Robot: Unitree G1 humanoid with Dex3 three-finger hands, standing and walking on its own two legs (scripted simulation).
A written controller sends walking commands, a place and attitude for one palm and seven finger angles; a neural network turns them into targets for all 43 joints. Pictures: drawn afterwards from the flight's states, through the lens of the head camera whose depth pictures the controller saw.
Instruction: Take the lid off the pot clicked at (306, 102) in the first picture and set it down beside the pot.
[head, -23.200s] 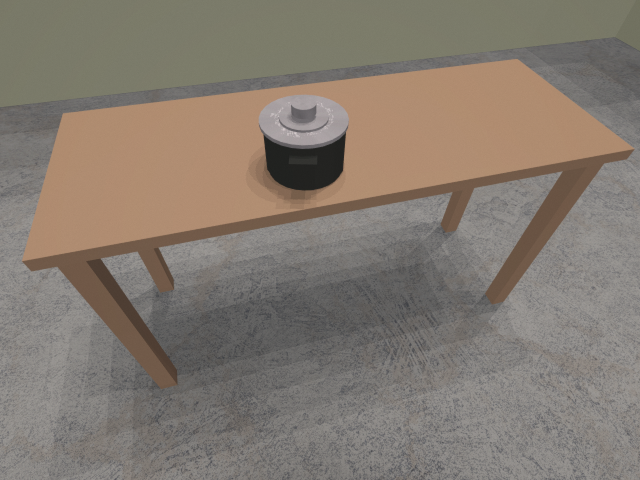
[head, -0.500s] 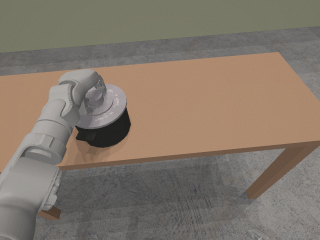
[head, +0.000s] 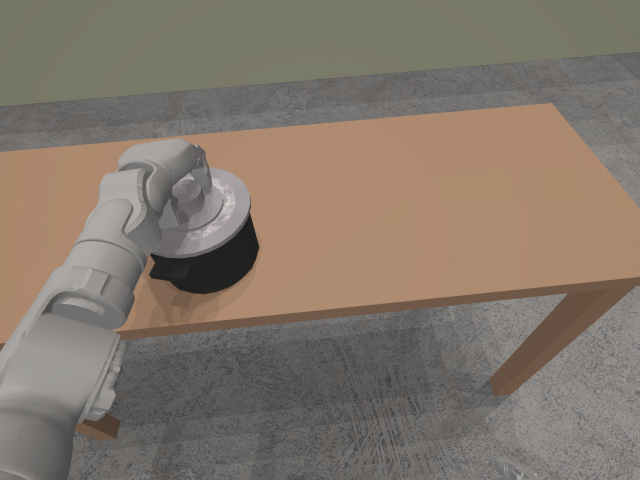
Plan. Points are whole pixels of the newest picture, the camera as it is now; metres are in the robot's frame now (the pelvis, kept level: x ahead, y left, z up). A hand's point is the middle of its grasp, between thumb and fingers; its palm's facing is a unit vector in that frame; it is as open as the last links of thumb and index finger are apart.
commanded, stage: close the fingers and squeeze the knob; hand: left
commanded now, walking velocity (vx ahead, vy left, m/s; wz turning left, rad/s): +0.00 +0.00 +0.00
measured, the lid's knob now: (186, 196) +0.48 +0.19 +0.08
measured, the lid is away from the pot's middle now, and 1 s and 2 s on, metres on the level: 0.00 0.01 0.01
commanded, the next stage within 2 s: lift the lid straight up in 1.00 s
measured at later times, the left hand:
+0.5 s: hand (175, 197) +0.45 +0.19 +0.11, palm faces -0.33 -0.09 -0.94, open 7.9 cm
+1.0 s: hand (172, 194) +0.46 +0.20 +0.11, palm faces -0.35 -0.09 -0.93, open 8.0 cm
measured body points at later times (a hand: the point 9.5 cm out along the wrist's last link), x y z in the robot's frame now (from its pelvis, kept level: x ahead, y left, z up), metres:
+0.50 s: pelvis +0.00 +0.00 +0.00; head +0.04 -0.03 +0.45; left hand +0.47 +0.19 +0.16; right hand +0.11 -0.26 -0.13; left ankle +0.07 +0.11 -0.73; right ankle -0.06 -0.13 -0.73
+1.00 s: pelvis +0.00 +0.00 +0.00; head +0.04 -0.02 +0.45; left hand +0.47 +0.20 +0.16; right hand +0.09 -0.27 -0.13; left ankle +0.07 +0.11 -0.73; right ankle -0.06 -0.13 -0.73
